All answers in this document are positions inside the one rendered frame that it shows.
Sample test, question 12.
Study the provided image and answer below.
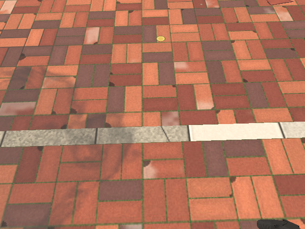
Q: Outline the right robot hand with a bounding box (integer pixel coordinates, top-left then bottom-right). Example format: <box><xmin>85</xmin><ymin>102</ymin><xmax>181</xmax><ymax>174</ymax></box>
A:
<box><xmin>256</xmin><ymin>219</ymin><xmax>300</xmax><ymax>229</ymax></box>

